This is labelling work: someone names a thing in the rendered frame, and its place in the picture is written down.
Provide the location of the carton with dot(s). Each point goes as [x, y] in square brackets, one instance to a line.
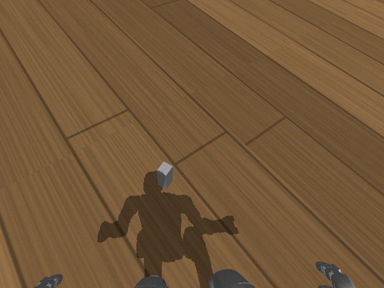
[165, 175]

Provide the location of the right robot hand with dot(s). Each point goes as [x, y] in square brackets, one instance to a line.
[334, 275]

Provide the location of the left robot hand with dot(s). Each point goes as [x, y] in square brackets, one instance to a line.
[50, 282]

